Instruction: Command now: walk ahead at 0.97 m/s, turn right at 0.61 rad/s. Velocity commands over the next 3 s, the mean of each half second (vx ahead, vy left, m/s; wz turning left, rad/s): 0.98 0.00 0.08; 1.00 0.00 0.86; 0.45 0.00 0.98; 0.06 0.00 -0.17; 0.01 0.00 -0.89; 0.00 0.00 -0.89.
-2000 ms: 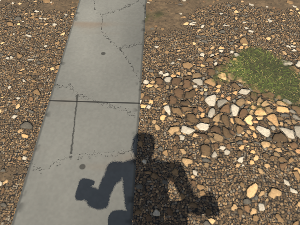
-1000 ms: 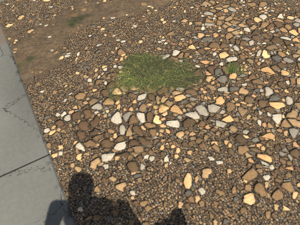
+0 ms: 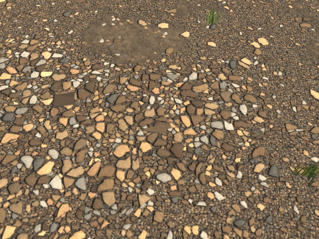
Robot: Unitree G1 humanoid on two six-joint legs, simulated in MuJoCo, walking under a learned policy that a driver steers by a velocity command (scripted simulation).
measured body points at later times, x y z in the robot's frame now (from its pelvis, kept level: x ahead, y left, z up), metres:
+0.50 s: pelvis +0.49 +0.00 +0.01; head +0.51 +0.00 +0.46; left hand +0.71 +0.23 -0.05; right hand +0.43 -0.28 -0.12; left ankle +0.46 +0.06 -0.72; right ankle +0.58 -0.15 -0.65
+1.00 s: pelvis +0.95 +0.02 +0.00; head +0.98 +0.04 +0.45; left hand +0.75 +0.25 -0.11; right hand +1.31 -0.06 -0.04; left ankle +1.05 +0.18 -0.66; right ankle +0.87 -0.15 -0.72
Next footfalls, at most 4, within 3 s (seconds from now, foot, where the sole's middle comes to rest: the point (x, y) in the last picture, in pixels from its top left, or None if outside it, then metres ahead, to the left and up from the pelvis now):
0.28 left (151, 227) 0.50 0.06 -0.76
0.70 right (190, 142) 0.90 -0.14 -0.76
1.12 left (120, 98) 1.20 0.22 -0.76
1.54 right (113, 67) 1.45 0.27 -0.76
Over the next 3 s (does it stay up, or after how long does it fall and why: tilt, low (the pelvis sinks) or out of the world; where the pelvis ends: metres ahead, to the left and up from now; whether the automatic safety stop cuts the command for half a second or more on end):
stays up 1.35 0.20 0.02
